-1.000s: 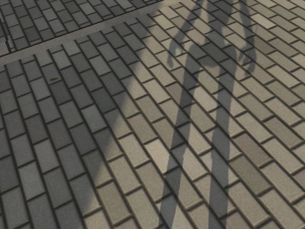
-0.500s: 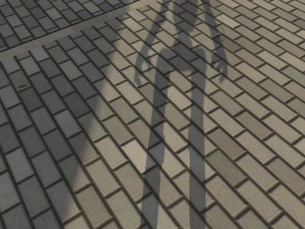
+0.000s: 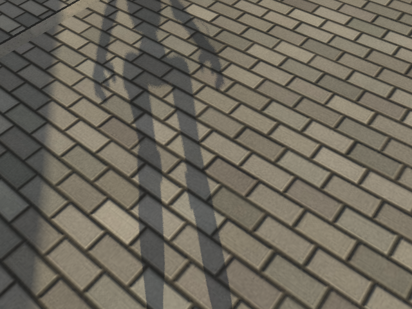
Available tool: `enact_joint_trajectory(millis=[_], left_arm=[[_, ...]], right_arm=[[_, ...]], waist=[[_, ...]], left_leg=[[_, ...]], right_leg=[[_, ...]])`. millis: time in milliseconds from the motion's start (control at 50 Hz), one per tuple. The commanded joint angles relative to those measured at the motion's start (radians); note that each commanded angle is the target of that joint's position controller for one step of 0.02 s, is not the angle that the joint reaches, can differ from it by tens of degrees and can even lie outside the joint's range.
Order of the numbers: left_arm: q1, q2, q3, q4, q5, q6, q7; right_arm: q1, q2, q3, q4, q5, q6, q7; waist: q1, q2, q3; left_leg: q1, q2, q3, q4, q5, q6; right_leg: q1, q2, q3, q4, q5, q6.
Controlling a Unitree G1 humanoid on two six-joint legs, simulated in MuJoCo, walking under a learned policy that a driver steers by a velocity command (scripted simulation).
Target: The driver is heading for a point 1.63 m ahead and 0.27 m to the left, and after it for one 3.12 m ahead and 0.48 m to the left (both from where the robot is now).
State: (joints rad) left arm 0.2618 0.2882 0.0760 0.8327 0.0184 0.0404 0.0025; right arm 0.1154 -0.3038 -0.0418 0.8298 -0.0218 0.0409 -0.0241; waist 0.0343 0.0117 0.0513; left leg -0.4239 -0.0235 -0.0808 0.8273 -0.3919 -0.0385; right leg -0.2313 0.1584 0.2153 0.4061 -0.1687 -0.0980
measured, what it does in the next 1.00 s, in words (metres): walks ahead: left foot, then right foot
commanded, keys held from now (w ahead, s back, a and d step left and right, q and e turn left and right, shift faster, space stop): w+e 0.04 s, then w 0.38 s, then w+q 0.12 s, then q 0.46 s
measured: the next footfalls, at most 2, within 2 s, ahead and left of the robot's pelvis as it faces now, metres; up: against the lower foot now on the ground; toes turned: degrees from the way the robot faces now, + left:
left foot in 0.14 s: +0.07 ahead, +0.13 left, +0.00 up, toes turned -9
right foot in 0.58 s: +0.35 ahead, -0.11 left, +0.00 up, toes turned -5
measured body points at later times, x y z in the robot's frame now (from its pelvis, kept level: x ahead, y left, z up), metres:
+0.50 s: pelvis +0.16 +0.02 -0.01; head +0.19 +0.03 +0.44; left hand +0.38 +0.23 -0.12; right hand +0.06 -0.22 -0.13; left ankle +0.03 +0.13 -0.74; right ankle +0.27 -0.12 -0.71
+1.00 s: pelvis +0.33 -0.03 -0.01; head +0.37 -0.02 +0.44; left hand +0.34 +0.24 -0.14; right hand +0.49 -0.26 -0.13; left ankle +0.40 +0.09 -0.71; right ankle +0.31 -0.10 -0.74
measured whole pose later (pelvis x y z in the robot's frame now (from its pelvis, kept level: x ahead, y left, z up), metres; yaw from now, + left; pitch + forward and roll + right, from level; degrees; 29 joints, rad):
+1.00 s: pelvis +0.33 -0.03 -0.01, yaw +9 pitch +0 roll -1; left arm 0.27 0.24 0.03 0.87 0.02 -0.04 0.03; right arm 0.15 -0.24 -0.05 0.80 -0.03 0.04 0.04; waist 0.02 0.02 0.10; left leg -0.52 0.03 0.06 0.76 -0.20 0.04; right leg -0.14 -0.01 -0.26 0.42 -0.29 -0.06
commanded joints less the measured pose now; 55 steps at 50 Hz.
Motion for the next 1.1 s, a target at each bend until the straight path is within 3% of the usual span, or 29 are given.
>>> enact_joint_trajectory(millis=[20,80,100,120,140,160,180,200,220,260,380,460,520,560,580,600,620,640,660,680,700,720,780,840,900,1040,1060,1080,1100], left_arm=[[0.025,0.178,0.046,-0.047,0.011,-0.008,-0.007],[-0.014,0.172,0.047,-0.052,0.014,-0.014,-0.014],[-0.051,0.160,0.043,-0.058,0.011,-0.014,-0.012],[-0.059,0.127,0.034,-0.061,0.007,-0.020,-0.006],[-0.028,0.041,0.010,-0.069,0.000,-0.033,-0.005],[-0.048,0.045,0.005,-0.091,0.000,-0.047,-0.003],[-0.053,0.104,0.012,-0.088,0.018,-0.055,-0.003],[-0.043,0.122,0.015,-0.066,0.020,-0.062,-0.014],[-0.024,0.118,0.013,-0.048,0.019,-0.067,-0.026],[-0.030,0.108,0.009,-0.035,0.033,-0.070,-0.045],[-0.240,0.057,-0.022,-0.097,0.032,-0.069,-0.057],[-0.385,0.009,-0.052,-0.151,0.021,-0.075,-0.065],[-0.338,0.032,-0.050,-0.147,0.011,-0.083,-0.050],[-0.148,0.070,-0.032,-0.085,0.010,-0.094,-0.024],[-0.005,0.102,-0.020,-0.047,0.022,-0.108,-0.006],[0.144,0.182,-0.002,-0.035,0.048,-0.117,0.014],[0.139,0.253,0.016,-0.039,0.044,-0.103,0.011],[0.103,0.163,0.002,-0.046,0.001,-0.096,0.004],[0.009,0.099,-0.018,-0.052,-0.003,-0.101,0.004],[-0.037,0.050,-0.030,-0.057,-0.001,-0.106,0.002],[-0.050,0.026,-0.039,-0.055,-0.002,-0.111,0.007],[-0.060,0.022,-0.040,-0.050,-0.003,-0.112,0.012],[-0.049,0.039,-0.035,-0.043,-0.004,-0.126,0.018],[-0.047,0.037,-0.035,-0.036,-0.003,-0.118,0.030],[-0.036,0.047,-0.032,-0.027,-0.004,-0.106,0.035],[0.019,0.115,0.000,-0.017,-0.002,-0.062,0.031],[0.022,0.119,0.003,-0.016,-0.002,-0.052,0.033],[0.059,0.122,0.007,-0.008,0.003,-0.044,0.032],[0.090,0.084,-0.003,-0.050,0.007,-0.039,0.027]], right_arm=[[-0.060,-0.093,-0.013,-0.091,-0.003,-0.033,0.005],[0.018,-0.082,-0.005,-0.081,0.009,-0.057,0.002],[0.093,-0.064,-0.001,-0.059,0.011,-0.065,-0.004],[0.156,-0.077,-0.005,-0.042,0.007,-0.074,-0.016],[0.215,-0.146,-0.015,-0.039,-0.007,-0.082,-0.028],[0.224,-0.255,-0.038,-0.041,-0.022,-0.084,-0.025],[0.190,-0.229,-0.043,-0.023,-0.026,-0.083,-0.016],[0.149,-0.156,-0.027,-0.032,-0.011,-0.090,-0.004],[0.126,-0.122,-0.019,-0.034,-0.004,-0.099,0.005],[0.171,-0.096,-0.011,-0.014,0.000,-0.116,0.009],[0.337,-0.069,-0.011,0.068,0.010,-0.131,0.023],[0.421,-0.073,-0.008,0.113,0.006,-0.129,0.018],[0.405,-0.101,-0.014,0.123,0.004,-0.125,0.013],[0.379,-0.104,-0.012,0.126,0.014,-0.126,0.013],[0.361,-0.097,-0.009,0.122,0.029,-0.129,0.016],[0.357,-0.034,0.007,0.078,0.039,-0.133,0.020],[0.487,0.051,0.019,0.071,0.069,-0.114,0.003],[0.418,-0.088,-0.021,0.090,0.025,-0.094,-0.010],[0.379,-0.049,-0.023,0.083,0.024,-0.089,-0.005],[0.364,-0.020,-0.020,0.086,0.018,-0.082,0.000],[0.349,-0.017,-0.027,0.087,0.007,-0.069,0.009],[0.361,-0.002,-0.028,0.088,-0.002,-0.053,0.020],[0.340,0.019,-0.036,0.066,-0.002,-0.028,0.034],[0.244,0.023,-0.035,0.015,-0.010,-0.015,0.045],[0.149,0.043,-0.019,-0.032,-0.011,-0.011,0.062],[0.055,-0.003,-0.025,-0.118,-0.014,-0.009,0.067],[0.082,-0.005,-0.028,-0.118,-0.015,-0.018,0.063],[0.146,-0.032,-0.037,-0.106,-0.021,-0.033,0.052],[0.212,-0.163,-0.068,-0.114,-0.029,-0.045,0.036]], waist=[[0.015,-0.138,-0.047],[-0.032,-0.130,-0.042],[-0.083,-0.110,-0.035],[-0.117,-0.055,-0.027],[-0.117,0.138,-0.061],[-0.112,0.177,-0.032],[-0.063,0.094,0.051],[-0.041,0.060,0.084],[-0.026,0.070,0.082],[-0.039,0.110,0.046],[-0.097,0.102,0.051],[-0.134,0.108,0.060],[-0.083,0.118,0.037],[0.010,0.094,-0.057],[0.080,0.084,-0.136],[0.122,-0.024,-0.276],[0.057,-0.254,-0.426],[0.050,-0.052,-0.329],[-0.001,-0.069,-0.188],[-0.022,-0.067,-0.119],[-0.038,-0.092,-0.083],[-0.060,-0.115,-0.068],[-0.089,-0.116,-0.087],[-0.087,-0.132,-0.061],[-0.066,-0.134,-0.056],[-0.022,-0.118,-0.063],[-0.040,-0.090,-0.079],[-0.072,-0.005,-0.129],[-0.079,0.207,-0.201]], left_leg=[[-0.044,-0.016,0.001,-0.073,-0.034,0.017],[0.143,-0.033,0.015,-0.245,-0.025,0.055],[0.295,-0.032,0.035,-0.383,0.062,0.073],[0.444,-0.002,0.009,-0.487,0.087,0.087],[0.546,0.211,-0.257,-0.620,-0.169,0.119],[0.508,0.383,-0.617,-0.736,-0.413,0.201],[0.404,0.396,-0.620,-0.727,-0.444,0.246],[0.375,0.334,-0.522,-0.718,-0.377,0.233],[0.377,0.271,-0.411,-0.716,-0.261,0.207],[0.397,0.208,-0.274,-0.711,-0.053,0.194],[0.482,0.195,-0.147,-0.698,0.365,0.223],[0.453,0.190,-0.110,-0.655,0.604,0.223],[0.441,0.222,-0.128,-0.581,0.808,0.212],[0.414,0.188,-0.100,-0.380,1.056,0.170],[0.306,0.146,-0.067,-0.203,0.968,0.140],[0.114,0.087,-0.034,0.055,0.555,0.118],[-0.093,-0.055,0.052,0.379,-0.204,0.093],[-0.093,-0.002,-0.010,0.434,-0.127,0.106],[-0.100,0.021,-0.004,0.425,-0.069,0.103],[-0.089,0.051,0.012,0.395,-0.036,0.096],[-0.073,0.065,0.017,0.366,-0.011,0.087],[-0.044,0.063,0.034,0.356,0.004,0.073],[-0.044,0.040,0.060,0.341,0.067,0.056],[-0.106,0.055,0.083,0.237,0.149,0.046],[-0.060,0.060,0.122,0.054,0.239,0.053],[0.037,0.028,0.168,-0.174,0.079,0.118],[0.094,0.015,0.170,-0.255,0.107,0.133],[0.216,0.022,0.113,-0.366,0.245,0.160],[0.388,0.266,-0.206,-0.410,0.628,0.234]], right_leg=[[0.064,-0.260,0.384,-0.167,-0.368,-0.156],[-0.038,-0.235,0.388,-0.138,-0.393,-0.126],[-0.132,-0.194,0.350,-0.102,-0.419,-0.091],[-0.252,-0.137,0.286,-0.019,-0.471,-0.043],[-0.357,-0.033,0.109,0.267,-0.486,0.018],[-0.500,0.066,0.001,0.451,-0.410,0.032],[-0.519,-0.039,0.010,0.543,-0.310,0.030],[-0.506,-0.067,0.006,0.563,-0.235,0.039],[-0.484,-0.081,-0.013,0.565,-0.179,0.057],[-0.463,-0.092,-0.062,0.605,-0.100,0.077],[-0.554,-0.172,-0.214,0.499,-0.013,0.109],[-0.435,-0.160,-0.295,0.290,0.002,0.101],[-0.274,-0.124,-0.294,0.191,-0.012,0.059],[0.000,-0.081,-0.285,0.091,0.023,0.019],[0.230,-0.137,-0.242,0.040,0.125,-0.004],[0.489,-0.401,-0.003,0.046,0.157,-0.042],[0.627,-0.679,0.342,0.022,0.432,-0.166],[0.465,-0.606,0.277,0.012,0.523,-0.150],[0.334,-0.557,0.108,-0.011,0.619,-0.131],[0.238,-0.507,-0.004,-0.043,0.678,-0.104],[0.174,-0.469,-0.076,-0.070,0.675,-0.081],[0.116,-0.443,-0.133,-0.093,0.677,-0.072],[0.083,-0.433,-0.226,-0.113,0.746,-0.081],[0.071,-0.424,-0.299,-0.124,0.689,-0.087],[0.060,-0.408,-0.366,-0.105,0.630,-0.083],[0.134,-0.479,-0.366,0.067,0.533,-0.066],[0.128,-0.468,-0.383,0.155,0.511,-0.043],[0.085,-0.427,-0.412,0.314,0.426,0.007],[-0.102,-0.333,-0.454,0.597,0.022,0.072]])
Velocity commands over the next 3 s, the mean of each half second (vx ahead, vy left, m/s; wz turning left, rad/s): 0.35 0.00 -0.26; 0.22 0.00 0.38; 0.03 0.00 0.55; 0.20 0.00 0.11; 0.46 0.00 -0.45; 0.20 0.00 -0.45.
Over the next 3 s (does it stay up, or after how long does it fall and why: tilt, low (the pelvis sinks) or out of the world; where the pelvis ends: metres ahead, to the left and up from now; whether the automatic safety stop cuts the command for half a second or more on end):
stays up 0.83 0.09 -0.01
